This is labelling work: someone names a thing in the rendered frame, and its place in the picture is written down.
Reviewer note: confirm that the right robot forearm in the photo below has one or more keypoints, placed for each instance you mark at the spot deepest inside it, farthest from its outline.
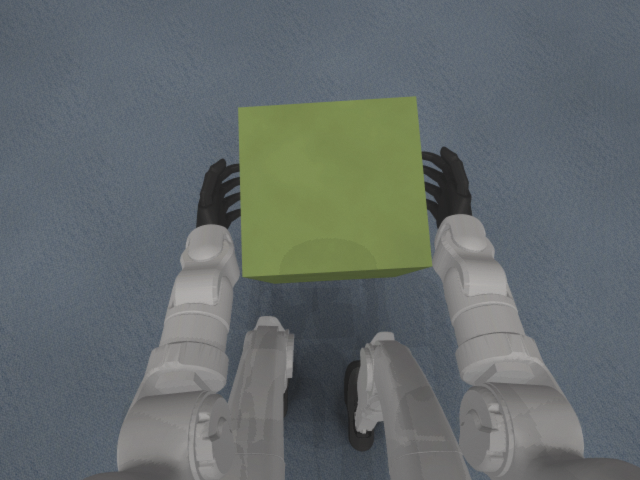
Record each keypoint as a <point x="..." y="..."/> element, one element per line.
<point x="492" y="344"/>

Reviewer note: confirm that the carton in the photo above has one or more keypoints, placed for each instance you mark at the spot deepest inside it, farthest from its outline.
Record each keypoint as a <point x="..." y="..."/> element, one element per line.
<point x="332" y="191"/>

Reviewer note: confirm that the robot right upper arm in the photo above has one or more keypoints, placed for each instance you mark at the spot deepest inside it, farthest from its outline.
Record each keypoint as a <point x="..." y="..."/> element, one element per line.
<point x="529" y="432"/>

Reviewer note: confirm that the robot right foot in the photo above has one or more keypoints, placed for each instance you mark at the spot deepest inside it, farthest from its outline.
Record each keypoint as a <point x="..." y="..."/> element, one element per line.
<point x="361" y="441"/>

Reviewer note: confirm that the left robot forearm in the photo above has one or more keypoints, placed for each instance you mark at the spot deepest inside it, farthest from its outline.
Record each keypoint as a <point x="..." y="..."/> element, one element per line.
<point x="191" y="354"/>

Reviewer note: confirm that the right robot shin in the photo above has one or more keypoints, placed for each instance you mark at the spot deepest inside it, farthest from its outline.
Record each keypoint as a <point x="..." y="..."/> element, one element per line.
<point x="369" y="411"/>

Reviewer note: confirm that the robot right hand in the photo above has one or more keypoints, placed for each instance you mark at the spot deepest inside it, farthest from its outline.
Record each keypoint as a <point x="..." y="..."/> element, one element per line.
<point x="453" y="196"/>

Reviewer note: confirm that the robot left upper arm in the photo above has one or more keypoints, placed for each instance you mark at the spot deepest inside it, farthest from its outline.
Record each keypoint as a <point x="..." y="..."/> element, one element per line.
<point x="179" y="436"/>

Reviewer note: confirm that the robot left hand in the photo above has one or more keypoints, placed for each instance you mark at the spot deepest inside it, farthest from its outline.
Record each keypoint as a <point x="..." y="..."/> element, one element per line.
<point x="212" y="206"/>

